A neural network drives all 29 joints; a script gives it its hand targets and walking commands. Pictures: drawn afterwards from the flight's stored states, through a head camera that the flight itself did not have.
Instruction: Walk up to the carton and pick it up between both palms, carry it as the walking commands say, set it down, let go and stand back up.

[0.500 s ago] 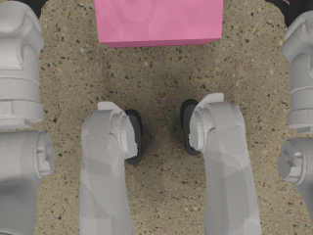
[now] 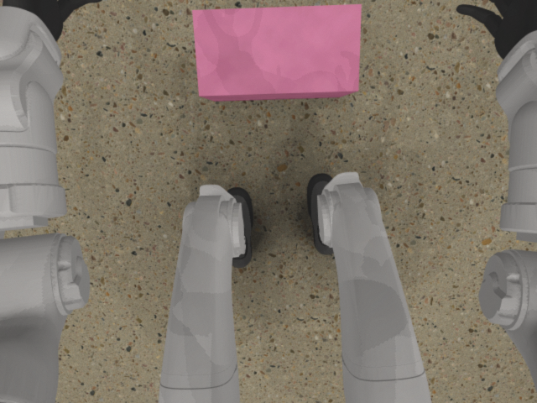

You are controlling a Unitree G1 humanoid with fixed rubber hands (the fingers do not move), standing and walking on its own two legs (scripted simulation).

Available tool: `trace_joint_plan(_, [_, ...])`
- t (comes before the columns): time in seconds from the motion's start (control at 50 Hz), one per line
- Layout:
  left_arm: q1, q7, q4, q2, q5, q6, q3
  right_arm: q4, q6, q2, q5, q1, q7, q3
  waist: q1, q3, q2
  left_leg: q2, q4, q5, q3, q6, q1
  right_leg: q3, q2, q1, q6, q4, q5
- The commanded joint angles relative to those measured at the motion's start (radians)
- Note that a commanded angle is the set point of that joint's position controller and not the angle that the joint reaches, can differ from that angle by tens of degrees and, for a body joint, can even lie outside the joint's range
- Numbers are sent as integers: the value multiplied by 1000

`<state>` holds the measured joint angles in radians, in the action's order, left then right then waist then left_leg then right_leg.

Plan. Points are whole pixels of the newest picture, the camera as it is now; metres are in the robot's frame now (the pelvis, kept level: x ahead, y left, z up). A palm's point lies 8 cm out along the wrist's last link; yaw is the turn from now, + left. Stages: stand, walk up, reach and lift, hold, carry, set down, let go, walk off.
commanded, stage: set down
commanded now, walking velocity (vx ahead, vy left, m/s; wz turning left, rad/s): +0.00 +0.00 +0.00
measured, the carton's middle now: (276, 60) +0.52 -0.02 -0.48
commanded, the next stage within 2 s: let go in 0.42 s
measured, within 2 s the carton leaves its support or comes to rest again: neither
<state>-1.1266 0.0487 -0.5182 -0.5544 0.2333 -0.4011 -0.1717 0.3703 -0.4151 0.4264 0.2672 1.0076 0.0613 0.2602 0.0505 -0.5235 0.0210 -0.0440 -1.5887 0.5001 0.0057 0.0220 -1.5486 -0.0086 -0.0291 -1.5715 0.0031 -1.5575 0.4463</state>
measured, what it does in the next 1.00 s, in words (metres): rises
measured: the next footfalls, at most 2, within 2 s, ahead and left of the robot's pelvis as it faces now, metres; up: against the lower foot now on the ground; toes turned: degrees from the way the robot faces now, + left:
none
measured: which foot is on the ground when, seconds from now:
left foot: down 0.00-1.00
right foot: down 0.00-1.00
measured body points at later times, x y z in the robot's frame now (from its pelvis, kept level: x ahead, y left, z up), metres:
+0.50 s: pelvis +0.02 +0.00 +0.10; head +0.34 -0.02 +0.40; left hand +0.52 +0.22 -0.03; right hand +0.47 -0.26 -0.04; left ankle +0.11 +0.10 -0.53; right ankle +0.13 -0.12 -0.53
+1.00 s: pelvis +0.09 -0.01 +0.17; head +0.21 -0.01 +0.61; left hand +0.36 +0.22 +0.09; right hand +0.31 -0.25 +0.09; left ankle +0.11 +0.10 -0.53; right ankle +0.13 -0.12 -0.53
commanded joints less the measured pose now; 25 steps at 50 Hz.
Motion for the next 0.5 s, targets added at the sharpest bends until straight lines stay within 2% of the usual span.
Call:
trace_joint_plan(0.0, [-230,0,181,-253,-23,63,-103,-230,57,198,2,168,-10,54,6,2183,-24,-34,235,-374,1,13,702,29,-36,753,21,235,-409])
trace_joint_plan(0.02, [-211,3,210,-267,-27,69,-118,-225,58,207,-14,150,-10,69,7,2200,-32,-39,261,-379,4,14,703,30,-38,823,14,250,-444])
trace_joint_plan(0.04, [-231,0,273,-295,-26,80,-118,-314,67,214,-8,188,-4,73,3,2280,-48,-40,284,-449,-5,18,790,28,-39,862,19,257,-494])
trace_joint_plan(0.06, [-237,-10,254,-290,-37,74,-119,-222,62,228,-20,146,-12,78,2,2222,-17,-42,287,-445,-5,7,789,28,-39,825,14,267,-476])
trace_joint_plan(0.08, [-233,-11,215,-301,-61,74,-143,-267,64,211,-6,174,-16,66,-34,2199,-13,-36,315,-417,-3,13,820,23,-38,832,20,301,-440])
trace_joint_plan(0.1, [-238,-2,226,-259,-31,68,-96,-224,58,179,8,162,-21,27,-15,2186,23,-31,343,-410,-13,13,885,28,-34,825,11,326,-416])
trace_joint_plan(0.12, [-221,4,186,-251,-34,66,-107,-229,59,204,0,183,-22,53,-10,2152,3,-32,362,-390,-9,12,849,26,-33,823,12,350,-395])
trace_joint_plan(0.14, [-196,7,175,-213,-38,69,-85,-197,63,188,-23,125,-24,67,11,2160,33,-31,397,-432,-16,2,924,42,-39,835,9,373,-421])
trace_joint_plan(0.16, [-227,-1,225,-264,-60,81,-108,-197,71,193,-31,121,-22,94,1,2143,35,-26,400,-488,-35,-1,957,35,-45,792,9,380,-441])
trace_joint_plan(0.18, [-241,3,215,-233,-54,85,-91,-192,76,186,-22,132,-24,59,16,2145,38,-25,412,-462,-22,-2,951,19,-36,863,6,414,-447])
trace_joint_plan(0.2, [-202,0,174,-217,-54,90,-83,-171,85,184,-30,120,-29,60,11,2122,30,-31,430,-486,-32,-5,967,30,-41,848,8,421,-448])
trace_joint_plan(0.22, [-192,10,94,-185,-50,99,-69,-123,89,152,-33,119,-36,28,18,2020,8,-20,459,-428,-27,2,921,17,-35,855,10,456,-422])
trace_joint_plan(0.24, [-202,11,75,-203,-74,116,-84,-21,103,162,-73,101,-32,48,25,1928,10,-20,470,-396,-29,-5,879,16,-28,813,11,460,-393])
trace_joint_plan(0.28, [-158,22,-10,-120,-52,142,-55,-16,134,145,-91,116,-36,39,34,1891,-16,-31,485,-376,-21,-1,804,18,-24,870,7,464,-404])
trace_joint_plan(0.3, [-194,22,-10,-135,-73,153,-59,-35,141,105,-80,146,-38,16,2,1939,4,-25,496,-386,-37,-1,851,20,-23,869,12,462,-402])
trace_joint_plan(0.32, [-174,16,-39,-106,-83,171,-56,54,164,110,-103,121,-43,16,22,1845,13,-26,495,-390,-35,-10,830,17,-15,820,9,464,-398])
trace_joint_plan(0.34, [-194,11,-14,-150,-123,187,-91,34,176,115,-103,131,-44,32,-12,1883,-11,-18,501,-420,-47,-10,867,14,-20,811,16,479,-403])
trace_joint_plan(0.36, [-182,0,18,-127,-118,191,-76,-12,196,137,-105,112,-49,51,17,1971,26,-25,510,-486,-50,-12,948,29,-25,844,7,482,-456])
trace_joint_plan(0.38, [-149,-13,33,-97,-126,193,-73,-26,204,133,-109,103,-59,32,4,2040,36,-15,492,-515,-54,-24,1013,42,-28,828,7,456,-444])
trace_joint_plan(0.4, [-129,-20,-23,-101,-141,189,-75,54,200,141,-130,68,-62,24,3,1972,62,-11,518,-465,-46,-26,999,35,-16,827,5,481,-408])
trace_joint_plan(0.42, [-88,-25,-82,-105,-144,180,-79,110,191,117,-144,58,-68,12,1,1875,-5,-9,538,-407,-42,-25,946,40,-17,832,10,501,-366])
trace_joint_plan(0.44, [-47,-22,-3,-78,-145,178,-73,26,191,125,-133,27,-73,-4,1,1974,23,-17,545,-409,-32,-25,971,19,-10,949,3,518,-390])
trace_joint_plan(0.46, [5,-34,88,-74,-127,181,-70,-22,191,130,-133,-8,-71,-21,7,2066,-38,-23,544,-433,-27,-24,969,20,-19,1075,6,505,-456])
trace_joint_plan(0.48, [192,-43,126,-85,-151,180,-66,-81,196,131,-161,-191,-71,-22,-15,2199,-36,-19,547,-576,-29,-31,1111,26,-28,1132,12,490,-569])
